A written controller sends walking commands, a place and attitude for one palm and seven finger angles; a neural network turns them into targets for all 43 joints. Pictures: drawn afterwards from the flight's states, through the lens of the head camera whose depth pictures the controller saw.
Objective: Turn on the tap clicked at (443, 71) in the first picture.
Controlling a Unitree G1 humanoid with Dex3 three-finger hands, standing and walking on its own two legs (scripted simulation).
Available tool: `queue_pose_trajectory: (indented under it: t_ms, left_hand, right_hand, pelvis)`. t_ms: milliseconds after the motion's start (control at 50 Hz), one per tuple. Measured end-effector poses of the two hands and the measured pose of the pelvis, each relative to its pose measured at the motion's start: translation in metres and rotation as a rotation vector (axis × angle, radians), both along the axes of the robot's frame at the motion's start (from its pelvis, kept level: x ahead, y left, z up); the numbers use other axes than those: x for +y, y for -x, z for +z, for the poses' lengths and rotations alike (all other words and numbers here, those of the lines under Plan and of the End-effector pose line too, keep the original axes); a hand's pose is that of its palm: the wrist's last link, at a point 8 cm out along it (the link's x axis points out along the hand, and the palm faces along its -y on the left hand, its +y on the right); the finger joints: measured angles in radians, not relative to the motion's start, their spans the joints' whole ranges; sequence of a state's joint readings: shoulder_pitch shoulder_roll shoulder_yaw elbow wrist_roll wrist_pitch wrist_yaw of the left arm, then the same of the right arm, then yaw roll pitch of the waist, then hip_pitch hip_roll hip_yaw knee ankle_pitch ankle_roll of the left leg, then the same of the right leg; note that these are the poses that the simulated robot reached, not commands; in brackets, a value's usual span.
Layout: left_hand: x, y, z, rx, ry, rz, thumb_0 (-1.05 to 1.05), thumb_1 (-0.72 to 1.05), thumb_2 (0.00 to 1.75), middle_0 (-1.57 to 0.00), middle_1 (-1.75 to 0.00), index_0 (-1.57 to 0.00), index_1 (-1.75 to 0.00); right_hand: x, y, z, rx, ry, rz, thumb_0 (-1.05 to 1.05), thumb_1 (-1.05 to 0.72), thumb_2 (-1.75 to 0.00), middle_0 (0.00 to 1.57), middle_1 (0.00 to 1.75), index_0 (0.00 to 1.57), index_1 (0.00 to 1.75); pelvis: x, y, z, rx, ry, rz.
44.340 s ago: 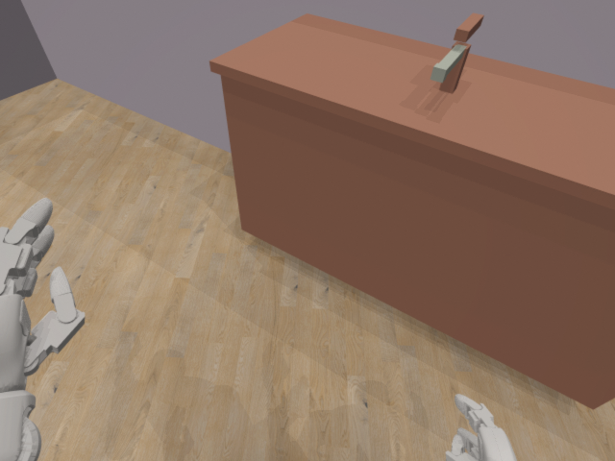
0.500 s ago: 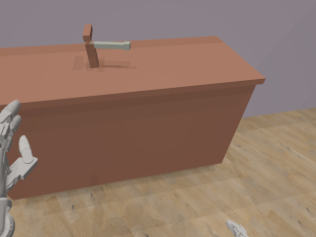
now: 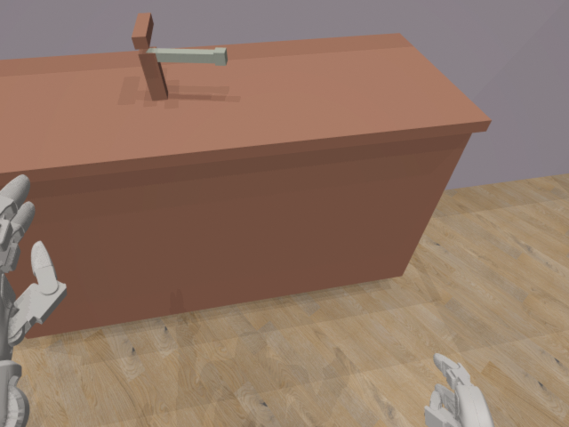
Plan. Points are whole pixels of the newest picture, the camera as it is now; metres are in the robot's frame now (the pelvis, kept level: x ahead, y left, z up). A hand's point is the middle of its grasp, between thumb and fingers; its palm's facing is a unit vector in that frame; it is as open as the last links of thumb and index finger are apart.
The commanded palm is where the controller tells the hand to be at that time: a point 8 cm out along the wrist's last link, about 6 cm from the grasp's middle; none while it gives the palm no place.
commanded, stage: stand and check the lever's angle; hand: left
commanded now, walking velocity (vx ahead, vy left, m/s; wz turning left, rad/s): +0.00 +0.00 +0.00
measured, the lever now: (220, 56) +0.81 +0.19 +0.14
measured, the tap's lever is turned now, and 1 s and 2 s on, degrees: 77 77 77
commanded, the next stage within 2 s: stand and wait in 0.08 s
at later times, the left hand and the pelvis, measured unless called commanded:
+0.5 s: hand (64, 278) +0.23 +0.25 +0.16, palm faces +0.38 -0.85 -0.36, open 7.4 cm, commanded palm +0.17 +0.29 +0.18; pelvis +0.01 +0.01 +0.01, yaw -1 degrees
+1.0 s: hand (63, 277) +0.23 +0.25 +0.16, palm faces +0.38 -0.85 -0.36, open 7.4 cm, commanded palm +0.18 +0.29 +0.18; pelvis +0.01 +0.02 +0.01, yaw -1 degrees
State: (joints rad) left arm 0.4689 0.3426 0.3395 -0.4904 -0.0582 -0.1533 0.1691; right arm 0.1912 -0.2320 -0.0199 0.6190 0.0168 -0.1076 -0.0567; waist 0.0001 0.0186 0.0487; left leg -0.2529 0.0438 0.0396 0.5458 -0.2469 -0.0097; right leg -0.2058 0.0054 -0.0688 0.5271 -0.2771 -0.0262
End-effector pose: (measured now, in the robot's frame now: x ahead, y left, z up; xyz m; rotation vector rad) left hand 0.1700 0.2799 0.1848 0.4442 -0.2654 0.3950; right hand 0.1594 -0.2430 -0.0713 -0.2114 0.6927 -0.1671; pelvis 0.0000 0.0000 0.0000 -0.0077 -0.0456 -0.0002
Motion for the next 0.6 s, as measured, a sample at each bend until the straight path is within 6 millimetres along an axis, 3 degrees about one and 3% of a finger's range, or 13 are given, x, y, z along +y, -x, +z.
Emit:
queue_pose_trajectory:
  t_ms: [260,600]
  left_hand:
    - [0.003,-0.017,-0.002,0.049,0.011,-0.033,0.01,0.89,0.9,-0.21,-0.3,-0.21,-0.31]
    - [0.011,-0.019,-0.007,0.067,0.039,-0.027,0.01,0.89,0.9,-0.21,-0.3,-0.21,-0.31]
  right_hand:
    - [0.034,-0.022,0.004,0.011,-0.042,0.05,0.01,-0.9,-0.9,0.21,0.3,0.2,0.3]
    - [0.025,-0.017,0.008,0.028,0.005,0.016,0.02,-0.9,-0.9,0.21,0.3,0.2,0.3]
  pelvis:
    - [0.008,-0.009,0.006,0.018,0.004,-0.012]
    - [0.015,-0.01,0.008,0.026,0.008,-0.016]
